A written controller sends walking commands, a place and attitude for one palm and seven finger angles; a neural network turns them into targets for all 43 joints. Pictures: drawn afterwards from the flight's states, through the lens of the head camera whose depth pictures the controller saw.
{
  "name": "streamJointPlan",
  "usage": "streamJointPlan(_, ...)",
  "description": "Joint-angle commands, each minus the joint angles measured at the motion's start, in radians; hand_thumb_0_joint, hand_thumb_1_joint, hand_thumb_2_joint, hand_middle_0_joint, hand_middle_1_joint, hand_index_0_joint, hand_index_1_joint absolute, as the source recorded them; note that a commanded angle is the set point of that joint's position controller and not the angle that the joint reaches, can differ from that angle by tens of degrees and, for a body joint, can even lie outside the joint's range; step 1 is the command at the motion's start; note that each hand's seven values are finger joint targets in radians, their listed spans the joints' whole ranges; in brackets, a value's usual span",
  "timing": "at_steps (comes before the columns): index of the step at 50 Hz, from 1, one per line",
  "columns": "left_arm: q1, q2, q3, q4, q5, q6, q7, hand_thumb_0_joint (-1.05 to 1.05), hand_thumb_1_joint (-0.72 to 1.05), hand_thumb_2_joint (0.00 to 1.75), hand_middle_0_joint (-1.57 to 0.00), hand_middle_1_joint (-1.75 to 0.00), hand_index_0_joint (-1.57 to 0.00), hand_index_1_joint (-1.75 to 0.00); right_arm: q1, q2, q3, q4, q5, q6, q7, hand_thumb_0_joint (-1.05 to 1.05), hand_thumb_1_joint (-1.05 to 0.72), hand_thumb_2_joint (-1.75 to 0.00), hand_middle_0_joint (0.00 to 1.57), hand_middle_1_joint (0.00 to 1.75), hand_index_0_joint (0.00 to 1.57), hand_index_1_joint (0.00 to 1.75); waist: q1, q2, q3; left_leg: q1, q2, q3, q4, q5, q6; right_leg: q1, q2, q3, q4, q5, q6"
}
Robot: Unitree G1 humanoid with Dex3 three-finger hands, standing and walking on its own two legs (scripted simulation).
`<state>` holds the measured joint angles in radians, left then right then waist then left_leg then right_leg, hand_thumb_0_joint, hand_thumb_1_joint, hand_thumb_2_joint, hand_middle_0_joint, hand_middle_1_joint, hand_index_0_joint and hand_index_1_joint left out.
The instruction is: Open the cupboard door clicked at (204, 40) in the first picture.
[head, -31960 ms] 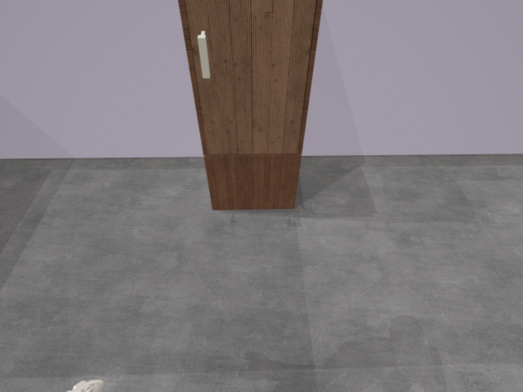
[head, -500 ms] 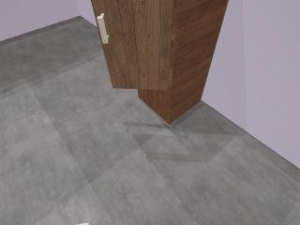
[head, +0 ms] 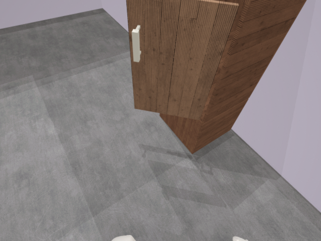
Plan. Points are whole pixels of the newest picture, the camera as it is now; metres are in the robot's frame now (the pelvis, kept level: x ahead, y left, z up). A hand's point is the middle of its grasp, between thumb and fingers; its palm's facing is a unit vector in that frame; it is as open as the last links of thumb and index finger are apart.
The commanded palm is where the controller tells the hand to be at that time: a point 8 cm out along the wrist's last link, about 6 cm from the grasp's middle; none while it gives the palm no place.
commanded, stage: take the last steps up to it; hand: left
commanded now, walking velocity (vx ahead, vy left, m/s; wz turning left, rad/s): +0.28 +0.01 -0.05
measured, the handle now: (137, 43) +0.77 +0.17 +0.06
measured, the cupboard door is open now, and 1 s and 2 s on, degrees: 45 45 45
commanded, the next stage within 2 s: come to a stop and stand still in 0.30 s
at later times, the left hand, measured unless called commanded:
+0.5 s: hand (113, 202) +0.23 +0.16 -0.15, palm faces +0.02 -0.97 -0.23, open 7.2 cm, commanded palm none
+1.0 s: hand (117, 196) +0.26 +0.15 -0.16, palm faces -0.03 -0.96 -0.30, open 7.4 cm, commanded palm none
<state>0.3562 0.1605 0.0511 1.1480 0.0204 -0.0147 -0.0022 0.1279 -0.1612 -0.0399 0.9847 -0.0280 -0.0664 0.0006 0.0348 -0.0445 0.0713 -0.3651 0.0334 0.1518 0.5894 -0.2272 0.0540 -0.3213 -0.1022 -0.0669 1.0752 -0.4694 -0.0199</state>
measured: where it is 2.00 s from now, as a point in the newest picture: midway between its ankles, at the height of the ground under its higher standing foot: outside the picture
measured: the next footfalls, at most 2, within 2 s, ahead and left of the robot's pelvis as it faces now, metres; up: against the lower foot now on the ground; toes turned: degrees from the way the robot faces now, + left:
right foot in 0.32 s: +0.20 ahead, -0.13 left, +0.00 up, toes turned -9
left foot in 0.60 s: +0.27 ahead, +0.05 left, +0.00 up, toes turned +1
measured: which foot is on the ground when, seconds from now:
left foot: down 0.00-0.32, up 0.34-0.58, down 0.60-1.00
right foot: up 0.00-0.30, down 0.32-0.62, up 0.64-0.90, down 0.92-1.00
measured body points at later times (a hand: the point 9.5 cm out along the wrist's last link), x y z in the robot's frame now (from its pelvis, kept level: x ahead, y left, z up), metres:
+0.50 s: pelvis +0.18 -0.02 +0.02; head +0.22 -0.04 +0.46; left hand +0.23 +0.21 -0.13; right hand +0.17 -0.25 -0.15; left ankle +0.17 +0.10 -0.68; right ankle +0.16 -0.12 -0.73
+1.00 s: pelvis +0.19 -0.04 -0.01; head +0.23 -0.07 +0.44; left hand +0.26 +0.20 -0.14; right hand +0.29 -0.29 -0.16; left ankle +0.24 +0.09 -0.71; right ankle +0.17 -0.15 -0.73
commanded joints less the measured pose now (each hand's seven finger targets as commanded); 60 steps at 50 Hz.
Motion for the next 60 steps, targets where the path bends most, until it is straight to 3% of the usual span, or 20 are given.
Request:
streamJointPlan(1,-0.043,0.030,0.011,-0.114,0.010,-0.026,-0.012,0.00,0.90,0.90,-0.20,-0.30,-0.20,-0.30,0.192,-0.120,-0.023,0.023,0.000,-0.007,-0.024,0.00,-0.90,-0.90,0.20,0.30,0.20,0.30,-0.049,0.160,-0.045,0.178,0.279,-0.283,-0.401,-0.011,0.094,-0.260,-0.043,0.045,0.113,0.128,0.008)
streamJointPlan(13,-0.084,0.059,0.014,-0.159,0.008,-0.019,-0.015,0.00,0.90,0.90,-0.20,-0.30,-0.20,-0.30,0.197,-0.134,-0.023,0.064,-0.002,0.014,-0.015,0.00,-0.90,-0.90,0.20,0.30,0.20,0.30,0.006,0.099,-0.031,0.124,0.199,-0.126,-0.271,0.020,0.073,0.096,0.041,-0.056,-0.518,0.266,0.012)
streamJointPlan(14,-0.024,0.092,0.021,-0.137,0.008,-0.025,-0.010,0.00,0.90,0.90,-0.20,-0.30,-0.20,-0.30,0.196,-0.118,-0.018,0.066,0.004,0.015,-0.013,0.00,-0.90,-0.90,0.20,0.30,0.20,0.30,0.031,0.040,-0.044,0.061,0.140,-0.092,-0.173,-0.034,0.034,0.222,0.028,-0.019,-0.589,0.264,0.000)
streamJointPlan(16,0.138,0.237,0.047,-0.093,0.004,-0.040,0.003,0.00,0.90,0.90,-0.20,-0.30,-0.20,-0.30,0.200,-0.068,-0.009,0.034,0.011,0.015,-0.001,0.00,-0.90,-0.90,0.20,0.30,0.20,0.30,0.074,-0.275,-0.091,-0.236,-0.045,0.030,0.272,-0.366,-0.053,0.467,-0.313,0.452,-0.803,0.287,-0.170)
streamJointPlan(17,0.148,0.218,0.045,-0.088,-0.004,-0.045,0.014,0.00,0.90,0.90,-0.20,-0.30,-0.20,-0.30,0.159,-0.101,-0.015,0.027,0.011,0.025,-0.005,0.00,-0.90,-0.90,0.20,0.30,0.20,0.30,0.084,-0.287,-0.091,-0.252,-0.004,-0.078,0.436,-0.401,-0.050,0.410,-0.345,0.508,-0.845,0.329,-0.216)
streamJointPlan(20,-0.002,0.134,0.025,-0.125,-0.005,-0.054,0.023,0.00,0.90,0.90,-0.20,-0.30,-0.20,-0.30,0.122,-0.061,-0.009,0.045,0.014,0.022,-0.006,0.00,-0.90,-0.90,0.20,0.30,0.20,0.30,0.014,-0.052,-0.083,-0.244,0.054,-0.149,0.463,-0.211,-0.072,0.337,-0.260,0.249,-0.793,0.654,-0.193)
streamJointPlan(25,-0.089,0.131,0.010,-0.121,-0.003,-0.036,0.038,0.00,0.90,0.90,-0.20,-0.30,-0.20,-0.30,0.187,0.002,0.016,0.087,0.024,0.061,-0.014,0.00,-0.90,-0.90,0.20,0.30,0.20,0.30,-0.035,-0.084,-0.120,0.013,-0.015,-0.067,0.072,-0.075,-0.108,0.240,-0.142,0.029,-0.679,1.036,-0.126)
streamJointPlan(28,-0.100,0.158,0.018,-0.116,-0.011,-0.009,0.047,0.00,0.90,0.90,-0.20,-0.30,-0.20,-0.30,0.203,-0.054,-0.005,0.087,0.020,0.075,-0.019,0.00,-0.90,-0.90,0.20,0.30,0.20,0.30,-0.053,-0.084,-0.111,0.139,-0.008,-0.071,-0.125,0.187,-0.099,0.179,-0.122,0.022,-0.574,0.866,-0.069)
streamJointPlan(30,-0.049,0.119,0.014,-0.135,-0.015,0.016,0.052,0.00,0.90,0.90,-0.20,-0.30,-0.20,-0.30,0.205,-0.158,-0.029,0.064,0.011,0.076,-0.026,0.00,-0.90,-0.90,0.20,0.30,0.20,0.30,-0.044,0.131,-0.150,0.283,0.199,-0.244,-0.100,0.793,0.007,0.029,-0.021,-0.035,-0.462,0.451,0.014)
streamJointPlan(32,-0.048,0.085,0.003,-0.161,-0.017,0.038,0.056,0.00,0.90,0.90,-0.20,-0.30,-0.20,-0.30,0.204,-0.208,-0.040,0.049,0.010,0.081,-0.041,0.00,-0.90,-0.90,0.20,0.30,0.20,0.30,-0.053,0.298,-0.124,0.239,0.345,-0.368,-0.181,0.982,0.153,-0.033,0.080,-0.007,-0.182,-0.182,0.038)
streamJointPlan(39,-0.081,0.084,0.024,-0.183,-0.016,0.061,0.036,0.00,0.90,0.90,-0.20,-0.30,-0.20,-0.30,0.048,-0.211,-0.051,-0.035,-0.003,0.090,-0.054,0.00,-0.90,-0.90,0.20,0.30,0.20,0.30,-0.037,0.197,-0.177,0.192,0.301,-0.284,-0.174,0.601,0.147,-0.069,0.080,0.073,-0.073,-0.093,0.039)
streamJointPlan(43,-0.003,0.077,0.020,-0.182,-0.008,0.046,0.029,0.00,0.90,0.90,-0.20,-0.30,-0.20,-0.30,0.022,-0.204,-0.055,-0.048,0.003,0.096,-0.039,0.00,-0.90,-0.90,0.20,0.30,0.20,0.30,-0.008,0.199,-0.177,0.090,0.235,-0.258,-0.144,0.306,0.084,0.125,0.089,0.006,-0.462,0.118,0.028)
streamJointPlan(44,0.073,0.085,-0.009,-0.172,-0.007,0.028,0.058,0.00,0.90,0.90,-0.20,-0.30,-0.20,-0.30,-0.041,-0.217,-0.066,-0.091,0.035,0.075,-0.040,0.00,-0.90,-0.90,0.20,0.30,0.20,0.30,0.048,0.020,-0.221,0.214,0.181,-0.139,0.052,0.340,-0.014,0.046,0.037,0.124,-0.740,0.271,0.028)
streamJointPlan(45,-0.051,0.193,0.008,-0.262,0.016,0.015,0.059,0.00,0.90,0.90,-0.20,-0.30,-0.20,-0.30,0.038,-0.116,-0.047,-0.145,0.027,0.082,-0.010,0.00,-0.90,-0.90,0.20,0.30,0.20,0.30,-0.033,-0.217,-0.134,-0.064,0.013,-0.067,0.181,-0.139,-0.058,0.075,-0.133,0.345,-0.746,0.406,-0.024)
streamJointPlan(46,-0.057,0.221,0.006,-0.282,0.019,0.002,0.058,0.00,0.90,0.90,-0.20,-0.30,-0.20,-0.30,0.018,-0.096,-0.038,-0.166,0.011,0.089,0.003,0.00,-0.90,-0.90,0.20,0.30,0.20,0.30,-0.017,-0.061,-0.138,-0.084,-0.013,-0.101,0.310,-0.245,-0.065,0.063,-0.184,0.386,-0.701,0.514,-0.122)
streamJointPlan(47,-0.064,0.219,0.010,-0.292,0.019,-0.012,0.059,0.00,0.90,0.90,-0.20,-0.30,-0.20,-0.30,0.033,-0.076,-0.035,-0.173,0.008,0.098,0.008,0.00,-0.90,-0.90,0.20,0.30,0.20,0.30,-0.040,0.043,-0.175,-0.096,-0.017,-0.101,0.356,-0.225,-0.066,0.114,-0.169,0.350,-0.655,0.597,-0.156)
streamJointPlan(50,-0.096,0.178,0.018,-0.316,0.021,-0.018,0.072,0.00,0.90,0.90,-0.20,-0.30,-0.20,-0.30,0.041,-0.074,-0.031,-0.199,0.018,0.083,-0.003,0.00,-0.90,-0.90,0.20,0.30,0.20,0.30,-0.046,-0.208,-0.130,-0.135,-0.011,-0.127,0.316,-0.232,-0.047,0.155,-0.135,0.237,-0.550,0.865,-0.168)
streamJointPlan(53,-0.116,0.180,0.006,-0.327,0.007,0.001,0.065,0.00,0.90,0.90,-0.20,-0.30,-0.20,-0.30,0.137,-0.058,-0.018,-0.154,0.015,0.077,-0.006,0.00,-0.90,-0.90,0.20,0.30,0.20,0.30,-0.082,-0.023,-0.076,0.144,-0.030,-0.085,-0.013,-0.010,-0.041,-0.051,-0.068,0.183,-0.528,0.507,-0.092)
streamJointPlan(57,-0.056,0.110,-0.014,-0.305,0.003,0.020,0.057,0.00,0.90,0.90,-0.20,-0.30,-0.20,-0.30,0.110,-0.150,-0.015,-0.141,-0.001,0.061,-0.013,0.00,-0.90,-0.90,0.20,0.30,0.20,0.30,-0.022,0.242,0.003,-0.030,0.194,-0.399,-0.279,-0.129,0.096,-0.009,0.098,0.047,-0.462,0.036,-0.005)
streamJointPlan(60,-0.020,0.126,-0.019,-0.258,0.001,0.009,0.043,0.00,0.90,0.90,-0.20,-0.30,-0.20,-0.30,0.082,-0.126,-0.001,-0.127,0.004,0.062,-0.013,0.00,-0.90,-0.90,0.20,0.30,0.20,0.30,-0.005,0.076,-0.005,-0.067,0.088,-0.265,-0.229,-0.260,0.026,0.069,0.055,0.136,-0.615,0.077,-0.028)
